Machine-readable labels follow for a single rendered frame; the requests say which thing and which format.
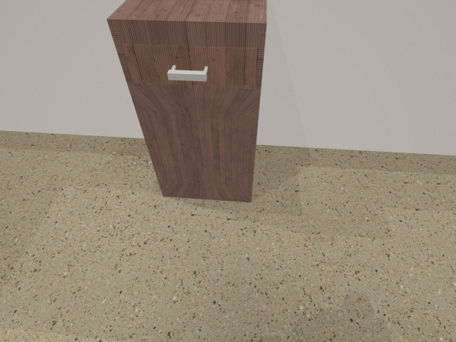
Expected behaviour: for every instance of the handle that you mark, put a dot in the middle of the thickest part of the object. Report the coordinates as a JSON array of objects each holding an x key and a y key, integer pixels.
[{"x": 180, "y": 75}]

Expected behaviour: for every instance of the drawer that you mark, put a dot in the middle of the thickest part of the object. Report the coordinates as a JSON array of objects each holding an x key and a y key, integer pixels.
[{"x": 227, "y": 66}]

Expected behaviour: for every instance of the cabinet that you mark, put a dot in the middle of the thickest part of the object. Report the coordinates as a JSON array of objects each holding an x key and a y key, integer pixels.
[{"x": 201, "y": 139}]

